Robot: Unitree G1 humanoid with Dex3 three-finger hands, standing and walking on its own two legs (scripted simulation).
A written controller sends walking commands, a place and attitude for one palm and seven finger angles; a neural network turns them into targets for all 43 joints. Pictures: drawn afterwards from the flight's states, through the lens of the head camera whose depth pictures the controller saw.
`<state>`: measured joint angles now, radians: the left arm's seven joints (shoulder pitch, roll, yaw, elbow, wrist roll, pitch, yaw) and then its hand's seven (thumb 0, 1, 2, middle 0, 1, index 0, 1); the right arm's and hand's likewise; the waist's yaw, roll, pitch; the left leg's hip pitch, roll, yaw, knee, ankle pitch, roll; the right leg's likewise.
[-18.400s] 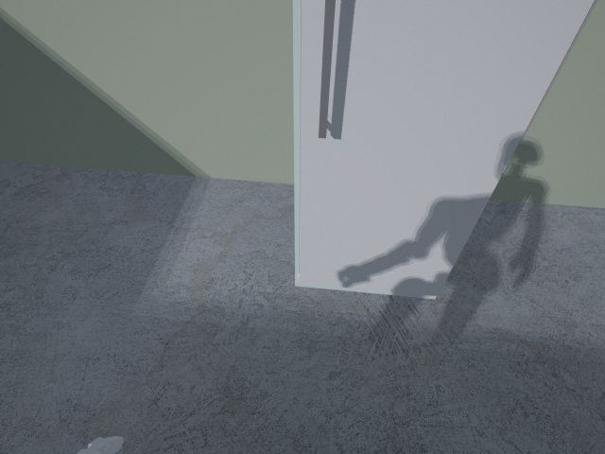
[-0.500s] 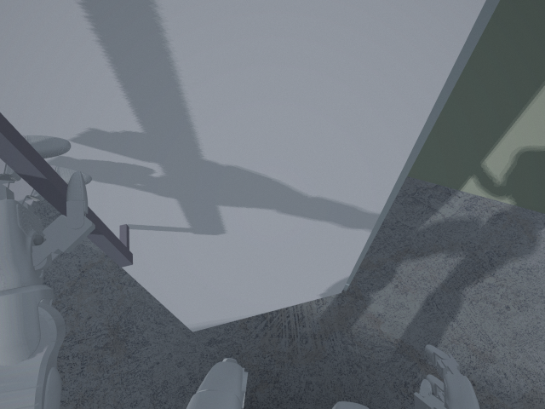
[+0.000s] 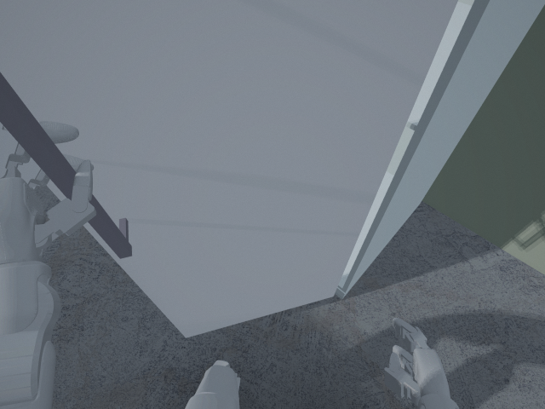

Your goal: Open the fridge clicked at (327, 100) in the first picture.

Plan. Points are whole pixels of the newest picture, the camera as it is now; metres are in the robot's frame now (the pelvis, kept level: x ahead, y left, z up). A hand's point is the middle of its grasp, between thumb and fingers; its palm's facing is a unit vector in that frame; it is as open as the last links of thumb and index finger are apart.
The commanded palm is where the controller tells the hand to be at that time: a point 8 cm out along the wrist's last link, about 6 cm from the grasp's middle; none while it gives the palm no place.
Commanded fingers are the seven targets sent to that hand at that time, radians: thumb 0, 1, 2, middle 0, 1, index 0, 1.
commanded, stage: walk backward, drawing the door open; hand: left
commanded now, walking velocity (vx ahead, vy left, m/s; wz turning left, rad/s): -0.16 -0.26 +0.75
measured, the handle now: (43, 132) +0.33 +0.25 +0.24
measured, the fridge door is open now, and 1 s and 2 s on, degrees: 58 78 75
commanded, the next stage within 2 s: stop walking and hold the door back in 0.46 s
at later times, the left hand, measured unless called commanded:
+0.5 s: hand (119, 304) +0.19 +0.15 +0.19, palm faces +0.50 -0.83 -0.25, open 6.5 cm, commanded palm +0.13 +0.17 +0.19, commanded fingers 0.00 0.90 0.90 -0.45 -1.40 -0.45 -1.40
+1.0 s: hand (141, 313) +0.18 +0.13 +0.19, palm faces +0.69 -0.69 -0.23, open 5.4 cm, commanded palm +0.11 +0.17 +0.17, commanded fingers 0.00 0.90 0.90 -0.45 -1.40 -0.45 -1.40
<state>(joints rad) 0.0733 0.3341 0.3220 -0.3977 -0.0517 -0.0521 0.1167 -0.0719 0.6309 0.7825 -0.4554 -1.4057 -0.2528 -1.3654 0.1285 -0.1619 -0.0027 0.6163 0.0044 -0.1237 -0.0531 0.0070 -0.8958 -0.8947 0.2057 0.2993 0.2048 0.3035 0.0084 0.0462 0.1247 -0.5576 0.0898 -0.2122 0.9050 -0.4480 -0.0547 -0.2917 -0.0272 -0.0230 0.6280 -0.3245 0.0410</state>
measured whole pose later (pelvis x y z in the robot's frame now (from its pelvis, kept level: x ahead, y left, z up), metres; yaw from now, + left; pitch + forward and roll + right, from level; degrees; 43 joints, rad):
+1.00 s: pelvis -0.06 -0.24 +0.02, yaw +33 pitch +0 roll +3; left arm -0.45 0.33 0.20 0.33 -0.02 -0.16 0.07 -0.07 0.66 0.85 -0.46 -1.41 -0.43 -1.40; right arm 0.13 -0.31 -0.04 0.66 0.01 -0.03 -0.08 0.01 -0.90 -0.90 0.20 0.30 0.20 0.30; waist -0.05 -0.03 0.09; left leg -0.34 -0.01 0.05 0.78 -0.42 -0.02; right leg -0.31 -0.15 -0.10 0.50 -0.18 0.03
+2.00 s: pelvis -0.12 -0.26 +0.02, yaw +29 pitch +2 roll +0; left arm -0.87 0.42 0.29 0.94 -0.01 -0.16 0.00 -0.01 0.38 0.68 -0.48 -1.41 -0.43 -1.40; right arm 0.33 -0.21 0.02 0.70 -0.01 -0.15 -0.01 0.01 -0.90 -0.89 0.20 0.30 0.20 0.30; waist -0.07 -0.03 -0.01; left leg -0.35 0.05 0.07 0.53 -0.22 -0.01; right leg -0.35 0.01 -0.07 0.52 -0.21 -0.04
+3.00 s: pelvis -0.10 -0.23 +0.02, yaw +31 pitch +4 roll -1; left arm -0.64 0.43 0.31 0.71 -0.07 -0.19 -0.06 -0.01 -0.55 0.20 -0.25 -1.16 -0.25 -1.15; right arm 0.29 -0.25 -0.01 0.76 0.02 -0.08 -0.05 0.01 -0.90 -0.89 0.20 0.30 0.20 0.30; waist -0.04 0.01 -0.02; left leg -0.34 0.03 0.05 0.54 -0.28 0.01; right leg -0.31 0.00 -0.08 0.50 -0.26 -0.02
